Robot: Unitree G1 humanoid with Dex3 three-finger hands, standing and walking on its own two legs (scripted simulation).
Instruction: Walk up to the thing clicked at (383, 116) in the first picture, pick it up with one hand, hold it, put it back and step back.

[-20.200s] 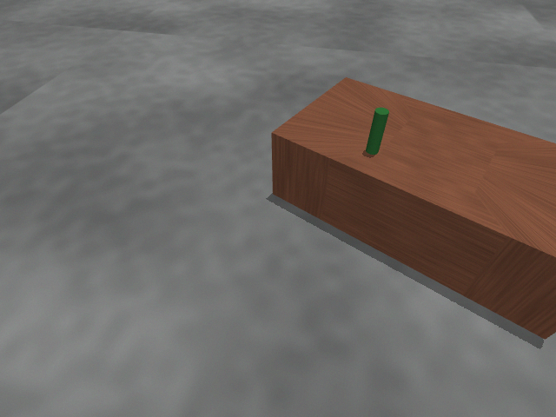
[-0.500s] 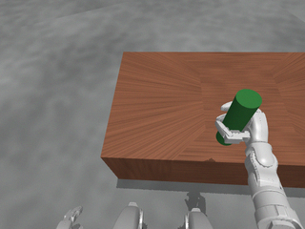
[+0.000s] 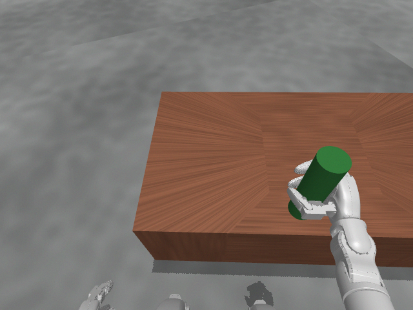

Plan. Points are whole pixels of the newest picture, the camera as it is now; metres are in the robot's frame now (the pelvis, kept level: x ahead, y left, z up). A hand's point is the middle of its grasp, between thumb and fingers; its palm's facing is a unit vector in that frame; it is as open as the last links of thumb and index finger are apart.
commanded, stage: lift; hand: right
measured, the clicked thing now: (314, 188) +0.35 -0.17 +0.05
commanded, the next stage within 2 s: hold in 0.20 s
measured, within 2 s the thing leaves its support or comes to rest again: neither
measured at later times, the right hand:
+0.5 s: hand (313, 198) +0.32 -0.16 +0.05, palm faces +0.03 +1.00 +0.00, open 7.1 cm
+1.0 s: hand (316, 198) +0.32 -0.16 +0.07, palm faces +0.03 +1.00 +0.00, open 7.1 cm
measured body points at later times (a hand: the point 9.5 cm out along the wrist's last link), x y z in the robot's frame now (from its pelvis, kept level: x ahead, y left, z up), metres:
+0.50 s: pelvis +0.00 +0.00 +0.01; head +0.05 +0.00 +0.46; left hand +0.14 +0.25 -0.10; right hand +0.32 -0.22 +0.05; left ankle +0.02 +0.15 -0.68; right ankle +0.00 -0.14 -0.68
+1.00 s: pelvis +0.00 +0.00 +0.02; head +0.04 +0.00 +0.47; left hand +0.15 +0.24 -0.09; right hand +0.31 -0.22 +0.07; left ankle +0.02 +0.15 -0.68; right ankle +0.00 -0.14 -0.68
